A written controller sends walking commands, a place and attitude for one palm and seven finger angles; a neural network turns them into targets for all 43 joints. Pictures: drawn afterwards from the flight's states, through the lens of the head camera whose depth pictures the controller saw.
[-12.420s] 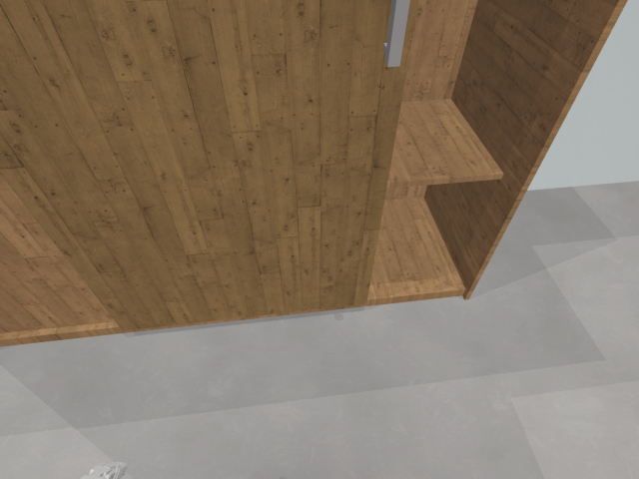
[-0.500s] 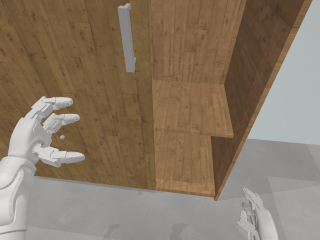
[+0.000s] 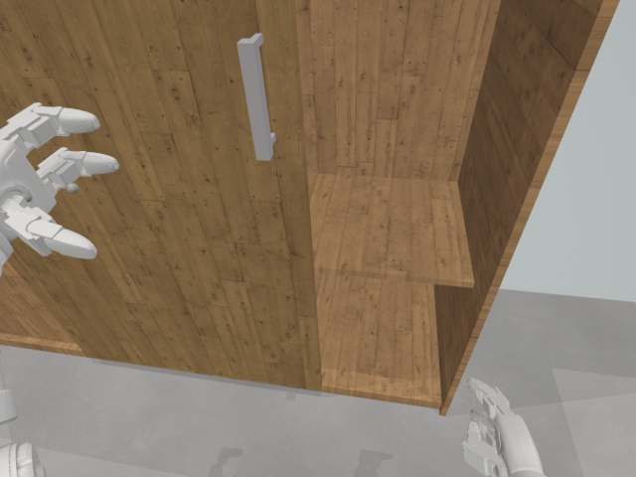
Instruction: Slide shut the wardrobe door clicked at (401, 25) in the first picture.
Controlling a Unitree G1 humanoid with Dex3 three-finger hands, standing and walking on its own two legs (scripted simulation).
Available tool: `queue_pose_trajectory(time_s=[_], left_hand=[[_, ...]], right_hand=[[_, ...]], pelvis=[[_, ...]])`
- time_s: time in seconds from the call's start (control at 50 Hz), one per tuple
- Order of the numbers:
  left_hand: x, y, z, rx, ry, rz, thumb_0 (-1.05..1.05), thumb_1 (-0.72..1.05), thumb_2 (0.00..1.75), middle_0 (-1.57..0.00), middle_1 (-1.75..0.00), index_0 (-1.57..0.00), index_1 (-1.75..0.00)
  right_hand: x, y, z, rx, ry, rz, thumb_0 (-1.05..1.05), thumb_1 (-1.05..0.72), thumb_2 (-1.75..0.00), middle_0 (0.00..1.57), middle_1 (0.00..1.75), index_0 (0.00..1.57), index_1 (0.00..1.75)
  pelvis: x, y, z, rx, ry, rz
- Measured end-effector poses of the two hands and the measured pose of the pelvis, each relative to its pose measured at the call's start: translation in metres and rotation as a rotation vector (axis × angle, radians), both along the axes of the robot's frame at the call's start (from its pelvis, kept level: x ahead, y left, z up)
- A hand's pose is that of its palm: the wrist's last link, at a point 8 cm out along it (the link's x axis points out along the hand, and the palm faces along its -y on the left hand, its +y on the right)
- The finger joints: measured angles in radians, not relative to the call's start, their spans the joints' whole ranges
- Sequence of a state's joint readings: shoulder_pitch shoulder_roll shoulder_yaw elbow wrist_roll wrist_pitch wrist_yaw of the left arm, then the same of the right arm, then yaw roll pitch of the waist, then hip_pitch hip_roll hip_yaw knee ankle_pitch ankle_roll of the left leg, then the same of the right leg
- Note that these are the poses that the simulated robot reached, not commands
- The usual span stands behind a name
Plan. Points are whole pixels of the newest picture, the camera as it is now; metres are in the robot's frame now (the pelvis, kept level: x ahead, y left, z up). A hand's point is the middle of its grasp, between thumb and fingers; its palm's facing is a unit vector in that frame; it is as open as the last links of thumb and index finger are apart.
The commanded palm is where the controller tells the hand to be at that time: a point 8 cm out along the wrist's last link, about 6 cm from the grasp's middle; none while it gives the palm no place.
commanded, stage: raise the hand with hooked fingers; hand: left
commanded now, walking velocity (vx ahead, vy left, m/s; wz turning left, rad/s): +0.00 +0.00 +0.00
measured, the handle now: (261, 99) +0.56 +0.17 +0.25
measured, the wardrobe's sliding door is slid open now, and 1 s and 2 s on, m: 0.38 0.38 0.38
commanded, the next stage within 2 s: move the hooked fingers beside the handle in 0.46 s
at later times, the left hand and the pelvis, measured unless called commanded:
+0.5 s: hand (78, 193) +0.28 +0.28 +0.27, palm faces +0.08 -0.99 -0.11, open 14.0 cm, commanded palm +0.24 +0.32 +0.27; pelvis +0.00 +0.00 +0.00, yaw -1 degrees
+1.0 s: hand (127, 167) +0.33 +0.26 +0.27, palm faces +0.03 -1.00 -0.07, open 14.0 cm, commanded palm +0.30 +0.30 +0.26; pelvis +0.00 +0.01 +0.00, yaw -1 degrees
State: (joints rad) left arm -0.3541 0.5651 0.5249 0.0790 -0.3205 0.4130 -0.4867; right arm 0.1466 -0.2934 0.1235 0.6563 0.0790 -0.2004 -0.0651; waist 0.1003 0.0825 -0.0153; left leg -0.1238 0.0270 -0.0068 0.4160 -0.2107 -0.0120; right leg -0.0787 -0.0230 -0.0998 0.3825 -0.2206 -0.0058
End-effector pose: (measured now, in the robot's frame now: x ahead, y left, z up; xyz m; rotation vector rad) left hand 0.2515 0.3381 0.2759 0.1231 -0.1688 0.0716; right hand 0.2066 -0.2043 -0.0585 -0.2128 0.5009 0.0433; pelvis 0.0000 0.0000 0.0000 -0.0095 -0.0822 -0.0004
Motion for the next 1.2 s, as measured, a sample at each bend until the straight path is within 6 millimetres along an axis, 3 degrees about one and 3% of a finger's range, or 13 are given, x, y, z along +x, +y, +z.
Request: queue_pose_trajectory(time_s=[0.08,0.24,0.64,1.06,1.2], left_hand=[[0.005,-0.001,0.006,-0.004,0.006,-0.025,-0.01,-0.5,0.3,-0.3,-1.2,-0.3,-1.2],[0.004,-0.009,-0.011,-0.029,0.024,-0.038,-0.01,-0.5,0.3,-0.3,-1.2,-0.3,-1.2],[0.001,0.001,-0.007,-0.024,0.032,-0.016,-0.01,-0.5,0.3,-0.3,-1.2,-0.3,-1.2],[0.061,-0.029,-0.009,-0.045,0.043,-0.048,-0.01,-0.5,0.3,-0.3,-1.2,-0.3,-1.2],[0.074,-0.027,-0.013,-0.065,0.067,-0.024,-0.01,-0.5,0.3,-0.3,-1.2,-0.3,-1.2]], right_hand=[[-0.003,-0.011,0.001,-0.003,0.001,-0.024,0.02,-0.9,-0.89,0.21,0.3,0.2,0.3],[-0.008,-0.021,0.006,-0.012,-0.017,-0.051,0.02,-0.9,-0.89,0.21,0.3,0.2,0.3],[0.001,0.009,0.006,0.019,-0.026,0.005,0.02,-0.9,-0.89,0.21,0.3,0.2,0.3],[-0.011,-0.006,-0.001,0.004,0.016,-0.074,0.02,-0.9,-0.89,0.21,0.3,0.2,0.3],[-0.019,-0.016,-0.007,-0.007,0.048,-0.111,0.02,-0.9,-0.89,0.21,0.3,0.2,0.3]], pelvis=[[-0.001,-0.001,0.0,0.002,0.008,-0.005],[-0.002,-0.001,0.0,0.003,0.009,-0.018],[-0.002,0.004,0.001,0.0,0.008,-0.006],[0.004,0.007,0.002,0.005,0.032,-0.02],[0.005,0.004,0.001,0.006,0.04,-0.024]])
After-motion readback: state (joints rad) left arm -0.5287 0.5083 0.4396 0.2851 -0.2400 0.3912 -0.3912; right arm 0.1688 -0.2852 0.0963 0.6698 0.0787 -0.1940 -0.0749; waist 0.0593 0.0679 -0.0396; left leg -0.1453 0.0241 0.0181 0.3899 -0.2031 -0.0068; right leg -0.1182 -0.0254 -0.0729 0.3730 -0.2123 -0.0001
